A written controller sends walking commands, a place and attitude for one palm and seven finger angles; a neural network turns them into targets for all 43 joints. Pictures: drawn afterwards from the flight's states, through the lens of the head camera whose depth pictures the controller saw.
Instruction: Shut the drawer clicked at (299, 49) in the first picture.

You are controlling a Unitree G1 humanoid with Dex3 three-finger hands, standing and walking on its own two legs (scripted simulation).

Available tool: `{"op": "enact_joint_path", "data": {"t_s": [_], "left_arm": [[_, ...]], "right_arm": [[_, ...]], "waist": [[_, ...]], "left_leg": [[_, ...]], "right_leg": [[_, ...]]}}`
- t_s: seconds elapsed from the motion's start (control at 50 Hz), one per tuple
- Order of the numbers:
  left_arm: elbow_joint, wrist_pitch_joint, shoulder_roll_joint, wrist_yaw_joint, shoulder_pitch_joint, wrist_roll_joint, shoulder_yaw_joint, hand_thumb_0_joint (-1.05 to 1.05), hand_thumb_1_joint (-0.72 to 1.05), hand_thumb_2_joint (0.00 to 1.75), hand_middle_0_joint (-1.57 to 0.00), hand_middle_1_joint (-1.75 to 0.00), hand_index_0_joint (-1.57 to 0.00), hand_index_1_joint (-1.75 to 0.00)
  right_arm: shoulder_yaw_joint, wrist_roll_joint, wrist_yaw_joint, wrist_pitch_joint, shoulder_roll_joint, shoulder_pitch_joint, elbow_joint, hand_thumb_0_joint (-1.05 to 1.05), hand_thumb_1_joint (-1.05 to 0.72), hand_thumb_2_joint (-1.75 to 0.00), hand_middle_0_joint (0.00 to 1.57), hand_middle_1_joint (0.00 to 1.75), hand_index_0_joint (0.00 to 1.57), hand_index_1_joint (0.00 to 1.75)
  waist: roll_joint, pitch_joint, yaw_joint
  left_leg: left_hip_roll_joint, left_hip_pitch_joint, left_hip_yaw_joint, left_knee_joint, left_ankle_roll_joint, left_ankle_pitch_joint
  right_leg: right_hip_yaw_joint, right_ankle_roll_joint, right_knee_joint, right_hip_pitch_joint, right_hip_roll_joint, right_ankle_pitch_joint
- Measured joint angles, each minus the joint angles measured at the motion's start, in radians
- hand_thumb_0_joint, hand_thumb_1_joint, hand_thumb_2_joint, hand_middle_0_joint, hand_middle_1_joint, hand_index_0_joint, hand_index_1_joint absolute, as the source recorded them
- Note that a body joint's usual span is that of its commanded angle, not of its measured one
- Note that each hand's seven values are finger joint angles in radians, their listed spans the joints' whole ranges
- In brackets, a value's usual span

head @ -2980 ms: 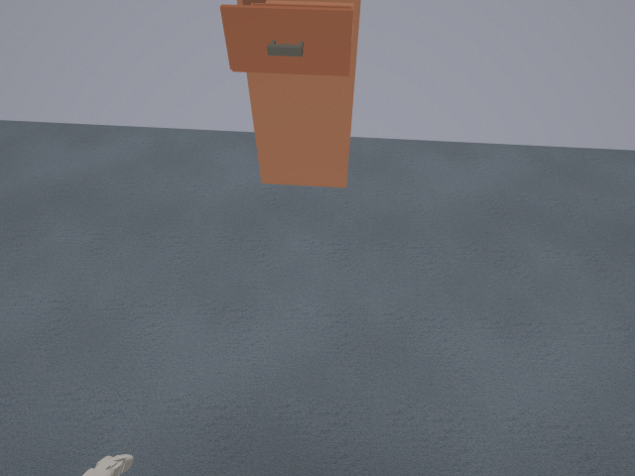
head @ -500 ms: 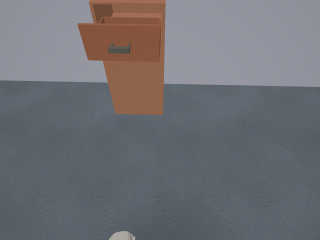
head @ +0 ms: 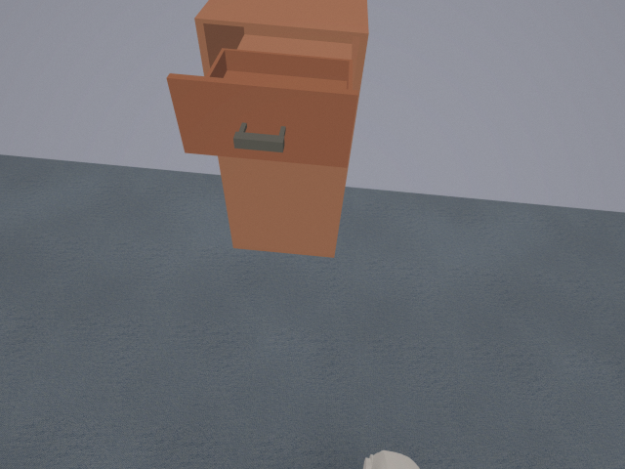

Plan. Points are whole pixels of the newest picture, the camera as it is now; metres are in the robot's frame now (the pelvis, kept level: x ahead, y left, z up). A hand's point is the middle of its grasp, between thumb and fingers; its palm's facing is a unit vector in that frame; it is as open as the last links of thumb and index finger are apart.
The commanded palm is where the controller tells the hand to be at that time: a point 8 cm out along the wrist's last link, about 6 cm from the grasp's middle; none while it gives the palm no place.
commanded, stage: take the last steps up to it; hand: left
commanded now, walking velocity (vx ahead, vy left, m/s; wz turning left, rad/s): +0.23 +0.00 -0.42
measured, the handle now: (261, 135) +0.72 +0.17 +0.02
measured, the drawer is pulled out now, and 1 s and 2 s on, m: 0.28 0.28 0.28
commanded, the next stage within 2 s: come to a stop and stand still in 1.12 s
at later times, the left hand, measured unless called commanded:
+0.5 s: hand (248, 426) +0.21 +0.11 -0.17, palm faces +0.02 -0.98 -0.21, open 7.2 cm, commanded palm none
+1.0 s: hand (221, 350) +0.33 +0.18 -0.18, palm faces +0.05 -0.98 -0.17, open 7.4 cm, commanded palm none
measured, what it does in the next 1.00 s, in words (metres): walks ahead: right foot, then left foot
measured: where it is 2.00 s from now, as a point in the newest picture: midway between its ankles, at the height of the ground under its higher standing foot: (303, 432)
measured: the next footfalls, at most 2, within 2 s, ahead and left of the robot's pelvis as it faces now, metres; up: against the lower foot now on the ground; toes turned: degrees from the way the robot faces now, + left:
right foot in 0.24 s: +0.24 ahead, -0.16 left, +0.00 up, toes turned -12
left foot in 0.72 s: +0.33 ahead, +0.08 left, +0.00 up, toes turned +9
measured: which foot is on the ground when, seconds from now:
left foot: down 0.00-0.24, up 0.26-0.70, down 0.72-1.00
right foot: up 0.00-0.22, down 0.24-0.72, up 0.74-1.00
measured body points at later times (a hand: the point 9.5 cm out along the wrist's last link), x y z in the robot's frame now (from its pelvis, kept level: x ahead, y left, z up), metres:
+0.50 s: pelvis +0.17 -0.07 +0.00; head +0.16 -0.08 +0.45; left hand +0.21 +0.16 -0.15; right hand +0.18 -0.29 -0.16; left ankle +0.20 +0.07 -0.68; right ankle +0.20 -0.16 -0.74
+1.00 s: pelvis +0.31 +0.00 +0.00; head +0.32 +0.02 +0.45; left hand +0.33 +0.24 -0.16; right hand +0.28 -0.21 -0.15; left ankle +0.29 +0.08 -0.74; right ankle +0.35 -0.14 -0.66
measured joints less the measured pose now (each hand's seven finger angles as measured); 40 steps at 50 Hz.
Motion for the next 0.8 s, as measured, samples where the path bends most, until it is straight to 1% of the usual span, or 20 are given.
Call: {"op": "enact_joint_path", "data": {"t_s": [0.06,0.1,0.16,0.2,0.22,0.24,0.26,0.28,0.3,0.32,0.34,0.38,0.44,0.5,0.58,0.66,0.72,0.76,0.78,0.8], "left_arm": [[-0.031,0.007,0.002,-0.004,-0.046,0.0,0.003,0.0,0.91,0.9,-0.2,-0.3,-0.19,-0.3],[-0.045,0.011,0.0,-0.004,-0.074,-0.001,0.004,0.0,0.91,0.9,-0.2,-0.3,-0.19,-0.3],[-0.057,0.009,0.005,-0.005,-0.114,-0.003,0.002,0.0,0.92,0.9,-0.2,-0.3,-0.19,-0.3],[-0.066,-0.001,0.009,-0.007,-0.132,-0.002,0.0,0.0,0.92,0.9,-0.2,-0.3,-0.19,-0.3],[-0.071,-0.012,0.013,-0.008,-0.135,0.0,-0.002,0.0,0.92,0.9,-0.2,-0.3,-0.19,-0.3],[-0.076,-0.028,0.02,-0.008,-0.138,0.003,-0.002,0.0,0.92,0.9,-0.2,-0.3,-0.19,-0.3],[-0.076,-0.04,0.016,-0.003,-0.147,0.002,0.0,0.0,0.92,0.9,-0.2,-0.3,-0.19,-0.3],[-0.076,-0.047,0.009,0.0,-0.154,-0.002,-0.003,0.0,0.92,0.9,-0.2,-0.3,-0.19,-0.3],[-0.076,-0.05,0.002,0.003,-0.157,-0.005,-0.005,0.0,0.92,0.9,-0.2,-0.3,-0.19,-0.3],[-0.074,-0.05,-0.006,0.005,-0.154,-0.008,-0.008,0.0,0.91,0.9,-0.2,-0.3,-0.19,-0.3],[-0.072,-0.049,-0.013,0.009,-0.147,-0.01,-0.011,0.0,0.91,0.9,-0.2,-0.3,-0.19,-0.3],[-0.063,-0.046,-0.025,0.02,-0.128,-0.011,-0.013,0.0,0.92,0.9,-0.2,-0.3,-0.2,-0.3],[-0.047,-0.045,-0.024,0.028,-0.094,-0.009,-0.013,-0.01,0.94,0.9,-0.2,-0.3,-0.2,-0.3],[-0.03,-0.045,-0.03,0.025,-0.058,-0.005,-0.02,0.0,0.94,0.9,-0.2,-0.3,-0.2,-0.3],[-0.009,-0.045,-0.041,0.017,-0.016,-0.001,-0.025,0.0,0.92,0.9,-0.2,-0.3,-0.2,-0.3],[0.011,-0.04,-0.04,0.013,0.023,0.002,-0.021,0.0,0.91,0.9,-0.2,-0.3,-0.2,-0.3],[0.027,-0.028,-0.035,0.011,0.055,-0.001,-0.016,0.0,0.91,0.9,-0.2,-0.3,-0.2,-0.3],[0.038,-0.008,-0.026,0.009,0.061,-0.005,-0.014,0.0,0.91,0.9,-0.2,-0.3,-0.2,-0.3],[0.041,0.001,-0.022,0.008,0.059,-0.002,-0.012,0.0,0.91,0.9,-0.2,-0.3,-0.2,-0.3],[0.043,0.006,-0.02,0.007,0.055,0.0,-0.011,0.0,0.91,0.9,-0.2,-0.3,-0.2,-0.3]], "right_arm": [[0.005,0.0,0.002,0.009,0.0,0.051,0.038,-0.02,-0.94,-0.9,0.2,0.3,0.2,0.3],[0.007,-0.002,0.004,0.015,0.003,0.077,0.056,-0.01,-0.93,-0.9,0.2,0.3,0.2,0.3],[0.009,-0.008,0.007,0.023,0.01,0.104,0.076,0.0,-0.92,-0.9,0.2,0.3,0.2,0.3],[0.01,-0.009,0.01,0.03,0.015,0.124,0.087,0.0,-0.91,-0.9,0.2,0.3,0.2,0.3],[0.011,-0.008,0.013,0.033,0.018,0.138,0.093,0.0,-0.91,-0.9,0.2,0.3,0.2,0.3],[0.012,-0.005,0.018,0.038,0.024,0.151,0.1,0.0,-0.91,-0.9,0.2,0.3,0.2,0.3],[0.013,-0.001,0.021,0.048,0.022,0.146,0.107,0.0,-0.91,-0.9,0.2,0.3,0.2,0.3],[0.013,0.001,0.022,0.059,0.019,0.136,0.11,0.0,-0.91,-0.9,0.2,0.3,0.2,0.3],[0.011,0.002,0.023,0.066,0.016,0.125,0.11,0.0,-0.91,-0.9,0.2,0.3,0.2,0.3],[0.009,0.002,0.023,0.07,0.014,0.113,0.109,0.01,-0.91,-0.9,0.2,0.3,0.2,0.3],[0.007,0.001,0.024,0.073,0.012,0.101,0.104,0.01,-0.91,-0.9,0.2,0.3,0.2,0.3],[0.004,-0.003,0.025,0.075,0.008,0.074,0.087,0.01,-0.91,-0.9,0.2,0.3,0.2,0.3],[-0.001,-0.008,0.027,0.076,0.006,0.039,0.057,0.01,-0.91,-0.9,0.2,0.3,0.2,0.3],[-0.006,-0.01,0.03,0.081,0.005,0.009,0.033,0.01,-0.91,-0.9,0.2,0.3,0.2,0.3],[-0.012,-0.008,0.038,0.084,-0.009,-0.015,0.02,0.01,-0.92,-0.9,0.2,0.3,0.2,0.3],[-0.01,-0.006,0.045,0.076,-0.008,-0.029,0.008,0.01,-0.92,-0.9,0.2,0.3,0.2,0.3],[-0.003,-0.006,0.044,0.054,-0.006,-0.028,-0.005,0.01,-0.91,-0.9,0.2,0.3,0.2,0.3],[0.001,-0.011,0.036,0.037,0.007,-0.029,-0.014,0.01,-0.91,-0.9,0.2,0.3,0.2,0.3],[0.004,-0.011,0.031,0.033,0.013,-0.024,-0.019,0.0,-0.91,-0.9,0.2,0.3,0.2,0.3],[0.003,-0.01,0.021,0.03,0.016,-0.017,-0.022,0.0,-0.92,-0.9,0.2,0.3,0.2,0.3]], "waist": [[0.0,-0.01,0.0],[0.006,-0.009,-0.007],[0.023,0.005,-0.032],[0.037,0.014,-0.047],[0.043,0.014,-0.05],[0.041,0.01,-0.051],[0.055,0.016,-0.047],[0.068,0.026,-0.049],[0.078,0.033,-0.049],[0.083,0.033,-0.049],[0.085,0.029,-0.048],[0.088,0.014,-0.05],[0.081,-0.013,-0.05],[0.074,-0.034,-0.042],[0.062,-0.048,-0.019],[0.039,-0.047,0.008],[0.028,-0.045,0.015],[0.005,-0.034,0.009],[0.002,-0.029,0.006],[0.001,-0.027,0.001]], "left_leg": [[-0.004,0.065,0.019,-0.057,-0.014,-0.008],[-0.001,0.102,0.033,-0.074,-0.028,-0.025],[0.015,0.142,0.048,-0.056,-0.055,-0.071],[0.037,0.155,0.053,-0.004,-0.078,-0.124],[0.051,0.15,0.052,0.048,-0.087,-0.162],[0.066,0.118,0.046,0.142,-0.08,-0.204],[0.08,0.061,0.006,0.287,-0.065,-0.246],[0.078,-0.003,-0.049,0.442,-0.05,-0.27],[0.071,-0.065,-0.091,0.576,-0.039,-0.264],[0.065,-0.122,-0.114,0.676,-0.032,-0.235],[0.063,-0.174,-0.126,0.74,-0.028,-0.196],[0.07,-0.258,-0.135,0.78,-0.03,-0.119],[0.083,-0.336,-0.133,0.715,-0.042,-0.048],[0.091,-0.364,-0.126,0.602,-0.053,-0.011],[0.088,-0.341,-0.116,0.43,-0.056,-0.002],[0.072,-0.274,-0.105,0.28,-0.046,-0.03],[0.054,-0.183,-0.088,0.136,-0.034,0.004],[0.03,-0.175,-0.072,0.16,-0.004,0.013],[0.023,-0.163,-0.064,0.161,0.008,-0.004],[0.016,-0.144,-0.057,0.146,0.017,-0.013]], "right_leg": [[-0.004,0.008,-0.111,-0.038,-0.014,0.061],[-0.017,0.006,-0.222,-0.031,-0.018,0.084],[-0.038,-0.006,-0.394,0.02,-0.008,0.078],[-0.055,-0.019,-0.488,0.077,0.012,0.076],[-0.066,-0.025,-0.538,0.117,0.023,0.088],[-0.066,-0.039,-0.564,0.141,0.028,0.093],[-0.072,-0.05,-0.524,0.131,0.04,0.075],[-0.081,-0.058,-0.497,0.134,0.048,0.054],[-0.09,-0.063,-0.495,0.15,0.055,0.04],[-0.097,-0.065,-0.51,0.171,0.061,0.036],[-0.102,-0.062,-0.537,0.195,0.067,0.041],[-0.112,-0.061,-0.604,0.244,0.079,0.057],[-0.124,-0.062,-0.695,0.305,0.091,0.079],[-0.131,-0.058,-0.757,0.35,0.099,0.089],[-0.138,-0.042,-0.801,0.396,0.101,0.081],[-0.145,-0.017,-0.791,0.424,0.087,0.043],[-0.148,0.009,-0.71,0.42,0.066,-0.026],[-0.108,-0.008,-0.531,0.357,0.042,-0.14],[-0.081,-0.017,-0.413,0.31,0.043,-0.182],[-0.063,-0.024,-0.306,0.261,0.044,-0.19]]}}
